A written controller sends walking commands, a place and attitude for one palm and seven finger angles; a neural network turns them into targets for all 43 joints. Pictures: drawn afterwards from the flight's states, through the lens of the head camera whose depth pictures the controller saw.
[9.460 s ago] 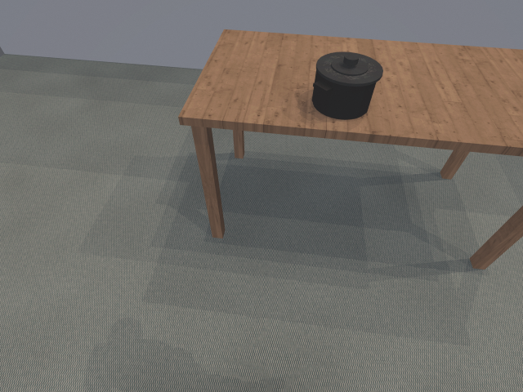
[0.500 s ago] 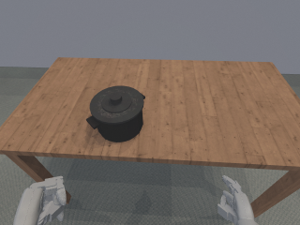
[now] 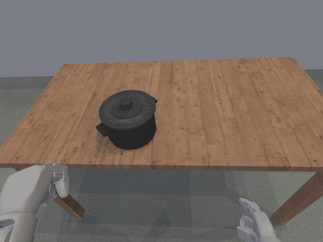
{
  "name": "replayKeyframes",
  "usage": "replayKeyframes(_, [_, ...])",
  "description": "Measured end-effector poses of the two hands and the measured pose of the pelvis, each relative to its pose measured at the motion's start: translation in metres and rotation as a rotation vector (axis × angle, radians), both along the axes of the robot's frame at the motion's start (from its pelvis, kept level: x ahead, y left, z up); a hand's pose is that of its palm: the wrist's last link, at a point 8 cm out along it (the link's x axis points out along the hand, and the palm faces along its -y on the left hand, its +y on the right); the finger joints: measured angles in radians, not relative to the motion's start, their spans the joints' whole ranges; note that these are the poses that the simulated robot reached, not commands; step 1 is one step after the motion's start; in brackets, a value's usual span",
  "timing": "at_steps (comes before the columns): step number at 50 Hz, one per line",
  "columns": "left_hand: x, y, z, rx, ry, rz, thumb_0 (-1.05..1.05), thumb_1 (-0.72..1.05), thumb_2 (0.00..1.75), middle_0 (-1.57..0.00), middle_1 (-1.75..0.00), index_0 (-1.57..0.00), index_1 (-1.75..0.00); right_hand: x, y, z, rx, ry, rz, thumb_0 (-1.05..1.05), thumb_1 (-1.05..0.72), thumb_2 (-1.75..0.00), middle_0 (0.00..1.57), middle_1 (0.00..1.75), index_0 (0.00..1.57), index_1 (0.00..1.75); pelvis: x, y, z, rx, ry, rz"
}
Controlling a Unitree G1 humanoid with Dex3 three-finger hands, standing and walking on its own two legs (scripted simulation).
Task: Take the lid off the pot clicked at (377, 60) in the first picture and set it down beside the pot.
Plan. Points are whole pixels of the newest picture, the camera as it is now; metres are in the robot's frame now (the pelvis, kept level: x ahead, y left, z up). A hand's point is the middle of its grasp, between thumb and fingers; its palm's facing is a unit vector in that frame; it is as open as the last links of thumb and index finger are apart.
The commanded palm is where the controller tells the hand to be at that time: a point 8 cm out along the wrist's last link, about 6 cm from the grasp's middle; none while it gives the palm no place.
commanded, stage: reach forward and open the fingers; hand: left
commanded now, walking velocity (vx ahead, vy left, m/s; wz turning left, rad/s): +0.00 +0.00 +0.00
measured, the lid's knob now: (126, 102) +0.50 +0.20 +0.06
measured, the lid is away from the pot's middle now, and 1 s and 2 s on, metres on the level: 0.00 0.00 0.00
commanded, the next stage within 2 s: move the open hand above the knob in 0.92 s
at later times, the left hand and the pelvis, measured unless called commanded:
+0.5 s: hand (59, 180) +0.20 +0.25 +0.11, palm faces -0.19 -0.08 -0.98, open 6.2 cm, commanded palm +0.19 +0.25 +0.16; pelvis -0.03 -0.02 +0.01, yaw +2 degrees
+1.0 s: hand (72, 152) +0.26 +0.24 +0.12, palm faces -0.16 -0.08 -0.99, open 10.0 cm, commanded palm +0.24 +0.24 +0.19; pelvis -0.03 -0.01 +0.01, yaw +2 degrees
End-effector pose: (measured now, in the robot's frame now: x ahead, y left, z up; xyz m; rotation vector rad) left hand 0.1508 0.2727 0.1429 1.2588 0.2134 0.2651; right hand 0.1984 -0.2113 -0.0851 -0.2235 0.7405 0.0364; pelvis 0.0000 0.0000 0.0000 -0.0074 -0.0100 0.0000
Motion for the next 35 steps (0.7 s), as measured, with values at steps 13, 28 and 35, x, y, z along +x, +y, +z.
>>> replayKeyframes(13, [0.018,-0.012,0.005,0.172,0.274,-0.175,0.01,0.49,1.06,-1.14,-1.03,-1.13,-1.02,0.007,-0.016,0.004,0.021,-0.037,-0.034,0.01,-0.91,-0.9,0.2,0.3,0.2,0.3,-0.012,-0.009,0.003,0.003,-0.032,0.036])
replayKeyframes(28, [0.046,-0.02,0.022,0.195,0.221,-0.239,0.0,0.07,1.22,-0.96,-0.49,-0.96,-0.49,-0.022,-0.016,-0.003,0.037,0.011,-0.027,0.01,-0.91,-0.9,0.2,0.3,0.2,0.3,-0.029,-0.015,0.005,0.005,-0.044,0.036])
replayKeyframes(35, [0.06,-0.025,0.029,0.203,0.205,-0.258,0.0,-0.12,1.29,-0.89,-0.25,-0.88,-0.25,-0.029,-0.018,-0.005,0.039,0.014,-0.039,0.01,-0.91,-0.9,0.2,0.3,0.2,0.3,-0.032,-0.013,0.005,0.007,-0.044,0.034])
